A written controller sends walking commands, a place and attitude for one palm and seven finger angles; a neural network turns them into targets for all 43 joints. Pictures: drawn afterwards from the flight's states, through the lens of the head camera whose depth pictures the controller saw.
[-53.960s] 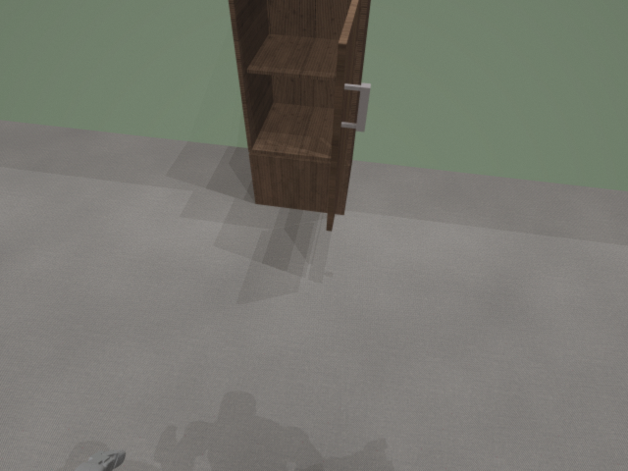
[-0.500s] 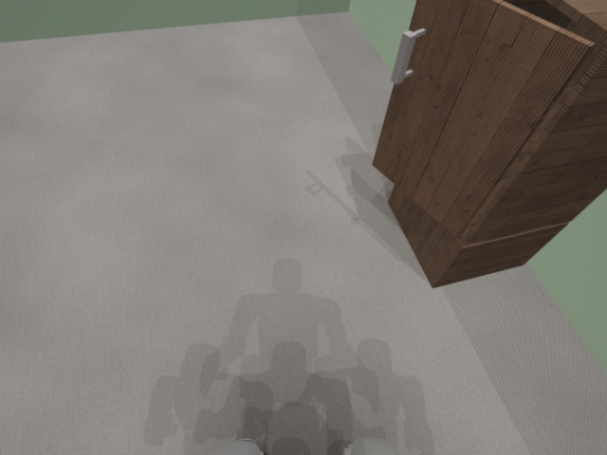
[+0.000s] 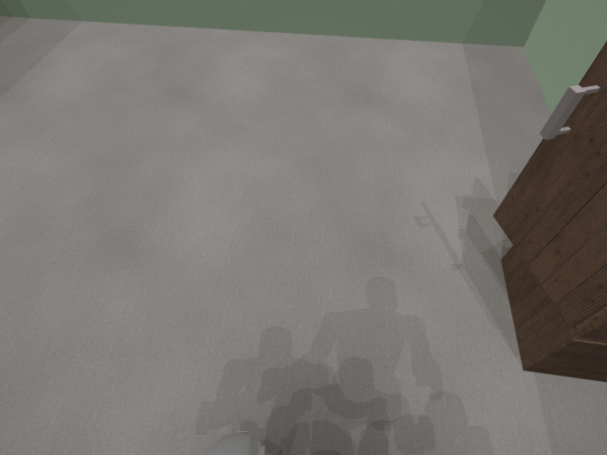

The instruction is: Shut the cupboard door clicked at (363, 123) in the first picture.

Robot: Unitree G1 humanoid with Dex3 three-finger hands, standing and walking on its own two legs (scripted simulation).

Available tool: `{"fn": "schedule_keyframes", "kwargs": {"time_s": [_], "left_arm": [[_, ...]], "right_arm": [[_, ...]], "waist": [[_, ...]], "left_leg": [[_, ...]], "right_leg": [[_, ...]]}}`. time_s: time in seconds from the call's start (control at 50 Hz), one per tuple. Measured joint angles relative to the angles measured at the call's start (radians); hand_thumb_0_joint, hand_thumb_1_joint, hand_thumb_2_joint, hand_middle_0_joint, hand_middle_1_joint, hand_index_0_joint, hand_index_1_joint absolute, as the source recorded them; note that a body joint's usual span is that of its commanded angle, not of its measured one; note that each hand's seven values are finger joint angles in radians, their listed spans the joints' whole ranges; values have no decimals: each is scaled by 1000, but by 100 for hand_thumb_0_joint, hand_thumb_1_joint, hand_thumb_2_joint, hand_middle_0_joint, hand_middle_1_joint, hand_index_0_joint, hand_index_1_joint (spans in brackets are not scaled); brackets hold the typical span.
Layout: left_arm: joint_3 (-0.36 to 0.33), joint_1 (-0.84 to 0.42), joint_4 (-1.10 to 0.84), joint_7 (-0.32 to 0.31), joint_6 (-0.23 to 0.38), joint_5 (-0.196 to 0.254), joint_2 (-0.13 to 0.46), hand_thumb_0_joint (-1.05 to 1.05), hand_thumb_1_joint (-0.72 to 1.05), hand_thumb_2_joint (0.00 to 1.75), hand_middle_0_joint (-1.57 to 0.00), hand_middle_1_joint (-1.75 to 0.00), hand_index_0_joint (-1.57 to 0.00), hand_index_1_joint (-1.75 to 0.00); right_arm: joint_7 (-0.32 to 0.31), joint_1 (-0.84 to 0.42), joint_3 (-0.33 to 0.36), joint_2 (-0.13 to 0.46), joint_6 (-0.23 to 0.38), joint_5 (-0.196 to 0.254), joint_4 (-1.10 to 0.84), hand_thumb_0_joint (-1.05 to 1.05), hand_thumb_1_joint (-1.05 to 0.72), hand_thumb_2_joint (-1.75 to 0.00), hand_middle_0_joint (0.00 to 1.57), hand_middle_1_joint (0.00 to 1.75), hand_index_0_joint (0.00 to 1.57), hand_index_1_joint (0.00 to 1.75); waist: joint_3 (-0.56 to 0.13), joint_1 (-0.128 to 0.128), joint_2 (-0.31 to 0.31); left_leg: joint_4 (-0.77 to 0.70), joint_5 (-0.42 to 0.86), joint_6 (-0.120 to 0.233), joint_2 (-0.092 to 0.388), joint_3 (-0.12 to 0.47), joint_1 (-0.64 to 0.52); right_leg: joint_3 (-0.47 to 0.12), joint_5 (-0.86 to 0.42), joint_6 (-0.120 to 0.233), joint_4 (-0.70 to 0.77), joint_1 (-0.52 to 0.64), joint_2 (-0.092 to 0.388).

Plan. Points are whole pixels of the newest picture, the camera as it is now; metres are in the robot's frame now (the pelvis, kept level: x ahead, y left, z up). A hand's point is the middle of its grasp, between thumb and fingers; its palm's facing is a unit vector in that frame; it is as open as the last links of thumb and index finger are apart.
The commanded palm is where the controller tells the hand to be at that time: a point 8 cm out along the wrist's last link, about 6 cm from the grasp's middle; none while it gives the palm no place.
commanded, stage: walk to a spot facing it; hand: left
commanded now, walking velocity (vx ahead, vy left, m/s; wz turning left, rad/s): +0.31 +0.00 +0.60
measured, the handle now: (569, 112) +0.79 -0.53 -0.03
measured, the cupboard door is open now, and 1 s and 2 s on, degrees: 22 22 22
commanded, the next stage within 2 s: turn to face it in 0.96 s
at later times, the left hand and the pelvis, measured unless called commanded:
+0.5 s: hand (173, 397) +0.21 +0.23 -0.16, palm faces +0.23 -0.93 -0.28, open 7.4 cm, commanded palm none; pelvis +0.17 +0.00 -0.03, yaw +14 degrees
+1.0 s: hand (167, 403) +0.21 +0.25 -0.20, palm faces +0.56 -0.80 -0.21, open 7.3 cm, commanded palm none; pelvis +0.33 +0.09 -0.03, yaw +32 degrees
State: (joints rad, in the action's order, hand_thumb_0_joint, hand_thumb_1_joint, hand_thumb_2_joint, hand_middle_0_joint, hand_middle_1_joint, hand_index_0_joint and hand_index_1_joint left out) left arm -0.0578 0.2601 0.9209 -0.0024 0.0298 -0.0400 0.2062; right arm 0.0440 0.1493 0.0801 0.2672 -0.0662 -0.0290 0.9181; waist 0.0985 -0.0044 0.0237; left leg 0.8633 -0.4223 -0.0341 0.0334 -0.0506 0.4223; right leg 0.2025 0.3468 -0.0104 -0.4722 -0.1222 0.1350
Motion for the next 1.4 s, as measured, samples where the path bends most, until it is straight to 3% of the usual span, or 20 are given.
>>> {"fn": "schedule_keyframes", "kwargs": {"time_s": [0.08, 0.12, 0.18, 0.24, 0.34, 0.44, 0.5, 0.54, 0.6, 0.68, 0.76, 0.84, 0.9, 0.94, 0.98, 1.04, 1.16, 1.26, 1.32, 1.4], "left_arm": [[-11, 59, 26, 6, 4, 0, 21, 0, 90, 89, -21, -30, -21, -30], [-15, 104, 41, 11, -2, 8, 31, 0, 90, 89, -21, -30, -21, -30], [-22, 104, 72, 14, -47, 7, 60, 0, 90, 89, -20, -30, -21, -30], [-31, 65, 70, 21, -63, 5, 69, 1, 91, 89, -20, -30, -20, -30], [-24, -10, 7, 40, -43, 7, 51, 1, 91, 89, -20, -30, -20, -30], [-16, -47, -42, 51, -10, 7, 33, 0, 91, 89, -20, -30, -20, -30], [-7, -54, -58, 38, 29, -1, 17, 0, 91, 89, -20, -30, -20, -30], [0, -46, -51, 24, 31, -2, -5, 0, 91, 89, -20, -30, -20, -30], [5, -21, -16, 9, 29, -3, -37, 0, 91, 89, -20, -30, -20, -30], [-4, 13, 23, -9, 41, -1, -49, 0, 93, 89, -21, -30, -21, -30], [-1, 42, 47, -6, 50, 0, -43, 0, 93, 89, -21, -30, -21, -30], [1, 73, 67, -1, 42, 2, -37, 0, 92, 89, -20, -30, -21, -30], [-3, 110, 81, 5, 29, 5, -25, 0, 91, 89, -21, -30, -21, -30], [-6, 136, 89, 15, 4, 12, -23, 0, 91, 89, -21, -30, -21, -30], [-10, 98, 86, 15, -30, 13, 3, 0, 91, 89, -21, -30, -21, -30], [-27, 19, 52, 12, -39, 8, 26, 1, 91, 89, -20, -30, -20, -30], [-23, -86, -30, 11, -21, 5, 31, 0, 91, 89, -20, -30, -20, -30], [5, -100, -17, 4, -22, 9, 12, 0, 91, 89, -20, -30, -20, -30], [16, -66, -2, 9, -16, 9, -3, 0, 91, 90, -20, -30, -20, -30], [27, -49, 37, 8, -15, 9, -57, 0, 91, 89, -20, -30, -20, -30]], "right_arm": [[3, -39, -16, -12, 18, 2, -13, 1, -91, -90, 20, 29, 19, 30], [3, -53, -26, -6, 45, -2, -38, 1, -91, -90, 20, 29, 20, 30], [-13, -54, -36, -27, 84, -1, -53, 0, -91, -90, 20, 29, 20, 30], [-30, -2, -47, -44, 93, -2, -45, 0, -91, -90, 20, 29, 20, 30], [-33, 86, -52, -57, 83, -1, 20, 0, -90, -90, 20, 29, 20, 30], [-27, 149, -41, -61, 69, -1, 72, 0, -90, -90, 21, 30, 20, 30], [-27, 165, -26, -48, 54, 7, 94, 1, -90, -90, 21, 30, 20, 30], [-25, 150, -14, -39, 47, 1, 104, 1, -90, -90, 21, 29, 20, 30], [-17, 122, -5, -33, 50, -4, 97, 1, -91, -90, 20, 29, 20, 30], [-8, 86, -2, -47, 50, -2, 73, 1, -91, -90, 20, 29, 20, 30], [2, 32, -8, -57, 46, -3, 52, 1, -91, -90, 20, 29, 19, 30], [14, -35, -20, -57, 49, -3, 24, 1, -91, -90, 20, 29, 19, 30], [16, -72, -28, -55, 65, -5, -11, 1, -91, -90, 20, 29, 19, 30], [10, -77, -29, -36, 91, -8, -45, 1, -91, -90, 20, 29, 20, 30], [-9, -75, -32, -38, 106, -3, -54, 0, -91, -90, 20, 29, 20, 30], [-29, -38, -40, -39, 100, -3, -46, 0, -91, -90, 20, 29, 20, 30], [-46, 39, -53, -60, 88, -1, 12, 0, -90, -90, 20, 29, 20, 30], [-57, 80, -61, -95, 87, 1, 64, 0, -91, -90, 20, 29, 20, 30], [-59, 97, -59, -100, 75, 6, 86, 1, -91, -90, 21, 30, 20, 30], [-64, 61, -44, -76, 47, 13, 95, 1, -91, -90, 20, 29, 20, 30]], "waist": [[8, 35, 28], [0, 39, 24], [12, 35, 40], [7, 32, 35], [-7, 26, 4], [-18, 2, -27], [-19, -4, -49], [-20, -7, -55], [-33, -25, -54], [-40, -30, -32], [-17, -13, -19], [21, 19, -11], [38, 32, 13], [24, 20, -10], [37, 17, 5], [32, 20, 13], [-5, 15, 2], [-29, 8, -9], [-42, 13, -6], [-16, 3, -57]], "left_leg": [[-191, 4, 29, -9, -44, -79], [-321, 103, 65, -17, -52, -139], [-251, 124, 58, -27, -39, -137], [-303, 104, 44, -36, -9, -193], [-411, 122, 38, -46, 46, -282], [-363, 34, 16, -33, 89, -323], [-9, -106, 59, -43, 124, -201], [264, -50, 70, -53, 110, -83], [411, 89, 61, -20, 62, 48], [321, 157, 39, 22, 23, 140], [120, 182, 34, 45, -12, 166], [-86, 169, 54, 41, -51, 129], [-209, 153, 85, 1, -85, 52], [-238, 266, 121, -5, -65, 27], [-166, 221, 120, -26, -53, 35], [-211, 181, 106, -56, -25, -7], [-372, 217, 99, -84, 25, -124], [-415, 176, 73, -66, 15, -222], [-340, 90, 49, -54, -24, -245], [-51, -105, 18, -32, -2, -144]], "right_leg": [[52, 53, -28, -39, 28, 36], [55, 104, -38, -168, -13, 57], [-76, 179, -35, -534, -174, 35], [-132, 100, -36, -628, -298, 13], [-161, -37, -48, -450, -400, 11], [-132, -113, -51, -211, -334, -29], [-97, -102, 16, -223, -305, -38], [-70, -65, 31, -219, -271, -32], [-24, -74, 26, -117, -187, -30], [43, -87, 25, 15, -81, -27], [111, -68, 8, 78, 9, -23], [164, -6, -23, 61, 77, -8], [176, 85, -56, -53, 94, 44], [119, 162, -54, -324, 0, 65], [-29, 192, -43, -612, -137, 41], [-130, 120, -38, -745, -298, 12], [-191, -27, -46, -569, -431, -5], [-178, -103, -32, -272, -340, -49], [-178, -162, -1, -107, -231, -80], [-198, -105, 35, -112, -218, -134]]}}
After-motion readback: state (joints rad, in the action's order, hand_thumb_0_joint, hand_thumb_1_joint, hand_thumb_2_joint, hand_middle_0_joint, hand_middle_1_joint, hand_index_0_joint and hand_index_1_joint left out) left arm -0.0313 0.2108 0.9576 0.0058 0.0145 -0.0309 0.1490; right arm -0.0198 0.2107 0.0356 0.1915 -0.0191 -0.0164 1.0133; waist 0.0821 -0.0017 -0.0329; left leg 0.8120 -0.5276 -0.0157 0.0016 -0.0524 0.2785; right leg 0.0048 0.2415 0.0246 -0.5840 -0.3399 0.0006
